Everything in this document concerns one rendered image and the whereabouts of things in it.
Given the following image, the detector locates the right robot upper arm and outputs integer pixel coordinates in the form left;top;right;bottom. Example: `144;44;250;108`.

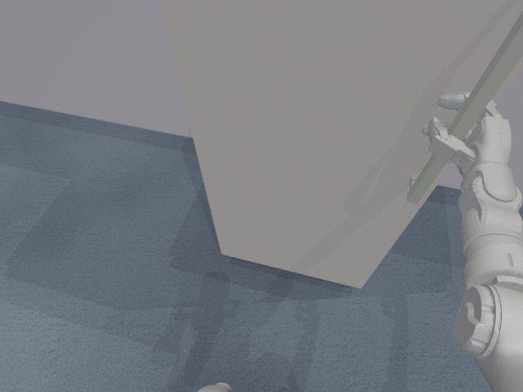
453;283;523;392

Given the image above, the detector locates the handle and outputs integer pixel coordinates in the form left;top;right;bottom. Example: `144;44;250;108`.
407;11;523;204

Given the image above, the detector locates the fridge door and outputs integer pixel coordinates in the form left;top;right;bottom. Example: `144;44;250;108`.
159;0;523;289

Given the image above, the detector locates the right robot hand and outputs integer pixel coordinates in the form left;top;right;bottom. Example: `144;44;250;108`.
422;92;512;179

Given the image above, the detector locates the right robot forearm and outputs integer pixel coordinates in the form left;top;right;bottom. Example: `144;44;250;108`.
458;163;523;292

